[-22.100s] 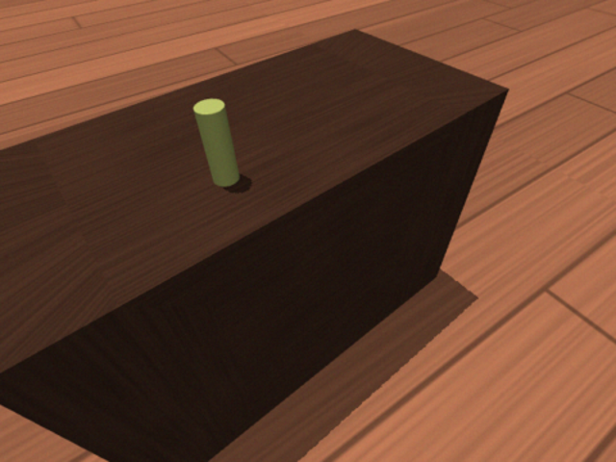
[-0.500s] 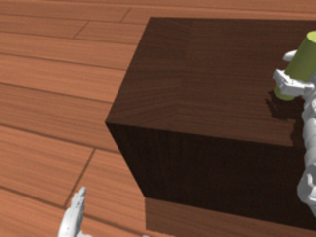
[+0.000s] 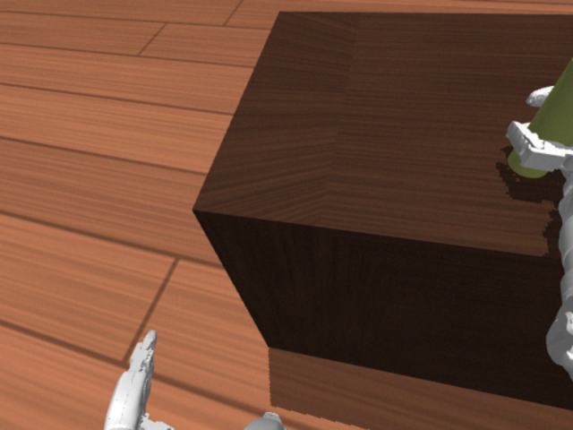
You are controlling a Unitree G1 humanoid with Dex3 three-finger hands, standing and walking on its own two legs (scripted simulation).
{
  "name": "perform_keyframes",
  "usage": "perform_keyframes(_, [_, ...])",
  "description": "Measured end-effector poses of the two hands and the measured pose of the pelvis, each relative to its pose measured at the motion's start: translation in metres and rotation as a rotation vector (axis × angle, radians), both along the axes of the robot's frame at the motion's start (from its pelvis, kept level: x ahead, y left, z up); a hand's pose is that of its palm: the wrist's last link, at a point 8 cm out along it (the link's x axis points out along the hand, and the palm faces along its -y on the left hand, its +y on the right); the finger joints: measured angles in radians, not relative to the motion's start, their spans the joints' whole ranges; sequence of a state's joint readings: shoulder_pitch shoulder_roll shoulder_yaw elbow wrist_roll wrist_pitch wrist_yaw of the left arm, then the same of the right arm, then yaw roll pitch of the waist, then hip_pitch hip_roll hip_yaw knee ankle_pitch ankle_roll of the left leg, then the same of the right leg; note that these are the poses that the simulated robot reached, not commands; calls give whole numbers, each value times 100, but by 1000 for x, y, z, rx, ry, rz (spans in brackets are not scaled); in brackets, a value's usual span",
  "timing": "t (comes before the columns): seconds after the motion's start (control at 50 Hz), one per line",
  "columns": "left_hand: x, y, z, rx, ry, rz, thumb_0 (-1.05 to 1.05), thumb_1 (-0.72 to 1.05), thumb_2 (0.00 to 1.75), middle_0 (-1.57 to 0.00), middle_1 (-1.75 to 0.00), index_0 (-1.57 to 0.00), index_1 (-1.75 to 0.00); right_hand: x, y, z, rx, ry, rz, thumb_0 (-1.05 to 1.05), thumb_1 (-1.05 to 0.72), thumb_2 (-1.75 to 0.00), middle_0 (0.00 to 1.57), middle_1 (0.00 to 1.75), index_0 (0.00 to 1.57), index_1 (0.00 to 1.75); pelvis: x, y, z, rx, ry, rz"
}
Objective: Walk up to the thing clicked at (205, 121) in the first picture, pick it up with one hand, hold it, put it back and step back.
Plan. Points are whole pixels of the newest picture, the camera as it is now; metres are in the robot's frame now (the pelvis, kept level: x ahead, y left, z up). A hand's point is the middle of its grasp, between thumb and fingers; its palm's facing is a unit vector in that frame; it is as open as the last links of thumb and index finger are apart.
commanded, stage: loosen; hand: right
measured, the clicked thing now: (558, 121) +0.51 -0.24 +0.15
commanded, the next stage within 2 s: open in 0.12 s
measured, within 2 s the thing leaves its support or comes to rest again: neither
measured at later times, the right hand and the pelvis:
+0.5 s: hand (538, 133) +0.51 -0.23 +0.12, palm faces +0.21 +0.98 +0.02, open 10.6 cm; pelvis +0.00 +0.00 +0.00, yaw +0 degrees
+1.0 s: hand out of the picture +0.50 -0.27 +0.24, palm faces +0.27 +0.96 +0.00, open 16.5 cm; pelvis +0.01 +0.00 +0.01, yaw +0 degrees
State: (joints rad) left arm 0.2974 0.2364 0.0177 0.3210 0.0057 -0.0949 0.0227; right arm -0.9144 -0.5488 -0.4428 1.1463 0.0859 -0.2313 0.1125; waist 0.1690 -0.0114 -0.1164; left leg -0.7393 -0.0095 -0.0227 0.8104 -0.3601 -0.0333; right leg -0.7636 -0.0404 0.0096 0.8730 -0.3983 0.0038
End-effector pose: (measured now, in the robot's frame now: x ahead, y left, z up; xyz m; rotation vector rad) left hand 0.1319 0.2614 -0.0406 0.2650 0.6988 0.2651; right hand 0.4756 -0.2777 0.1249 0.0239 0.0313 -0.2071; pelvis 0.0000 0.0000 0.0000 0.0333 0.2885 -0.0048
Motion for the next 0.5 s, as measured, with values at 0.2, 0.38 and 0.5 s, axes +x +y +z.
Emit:
perform_keyframes(0.2, [4, 2, 0, 1, -3, -3, -1, -53, 5, -6, -5, -6, -5, 1, 0, 0, -7, -3, -4, -1, 2, -109, 92, 106, 92, 107, 2, 2, -2, 0, 4, -4])
perform_keyframes(0.38, [5, 1, 0, -5, -8, -4, -1, -52, 5, -6, -5, -6, -5, 0, 1, -1, 1, -2, 2, 0, 8, -66, 97, 81, 97, 82, 2, 2, -3, -1, 4, -4])
perform_keyframes(0.5, [3, 2, 1, -3, -8, -3, -1, -52, 5, -6, -5, -6, -5, 0, 1, -1, 4, -1, -2, 0, 22, -39, 85, 60, 85, 60, 1, 2, -3, -2, 3, -2])
